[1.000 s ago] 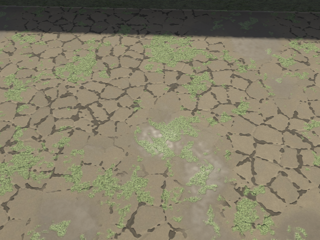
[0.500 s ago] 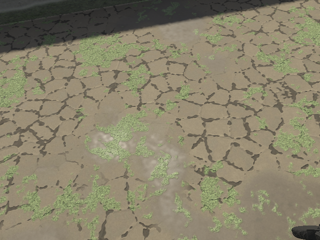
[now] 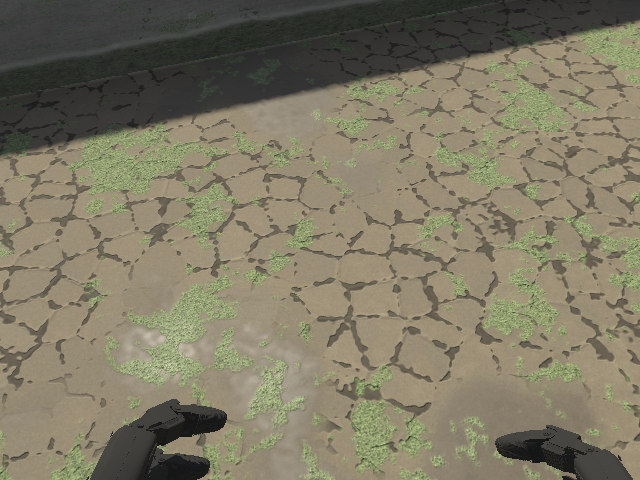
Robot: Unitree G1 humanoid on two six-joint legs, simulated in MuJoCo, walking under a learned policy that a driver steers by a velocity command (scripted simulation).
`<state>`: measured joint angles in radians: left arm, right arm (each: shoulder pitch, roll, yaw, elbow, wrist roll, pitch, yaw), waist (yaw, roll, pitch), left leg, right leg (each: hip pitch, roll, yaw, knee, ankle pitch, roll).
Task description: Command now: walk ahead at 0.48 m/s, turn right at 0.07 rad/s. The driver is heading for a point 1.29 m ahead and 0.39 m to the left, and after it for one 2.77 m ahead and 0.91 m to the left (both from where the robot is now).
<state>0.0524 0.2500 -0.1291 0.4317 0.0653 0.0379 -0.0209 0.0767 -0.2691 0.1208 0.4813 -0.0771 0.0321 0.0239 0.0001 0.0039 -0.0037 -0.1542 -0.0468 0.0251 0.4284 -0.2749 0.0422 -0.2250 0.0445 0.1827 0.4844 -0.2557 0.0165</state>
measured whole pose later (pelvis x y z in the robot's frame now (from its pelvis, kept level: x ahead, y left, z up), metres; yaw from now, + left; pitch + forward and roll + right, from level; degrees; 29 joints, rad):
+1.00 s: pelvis +0.00 -0.01 +0.00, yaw +1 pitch +0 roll +0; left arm 0.06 0.25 -0.16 0.47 0.08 0.03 -0.01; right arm 0.12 -0.27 0.14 0.44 -0.08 0.05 0.01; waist 0.00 0.00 -0.02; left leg -0.13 -0.03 -0.01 0.38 -0.25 0.03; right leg -0.19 0.04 0.15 0.41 -0.22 0.01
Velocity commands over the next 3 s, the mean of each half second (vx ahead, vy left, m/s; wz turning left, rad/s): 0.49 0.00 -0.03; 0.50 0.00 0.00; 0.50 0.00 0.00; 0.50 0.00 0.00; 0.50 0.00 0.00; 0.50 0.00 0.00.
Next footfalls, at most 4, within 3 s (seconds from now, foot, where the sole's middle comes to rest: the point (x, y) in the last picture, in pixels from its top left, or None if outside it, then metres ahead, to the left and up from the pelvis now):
none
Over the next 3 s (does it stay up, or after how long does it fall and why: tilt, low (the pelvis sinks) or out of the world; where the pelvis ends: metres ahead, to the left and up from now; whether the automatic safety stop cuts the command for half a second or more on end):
stays up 0.00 0.00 0.01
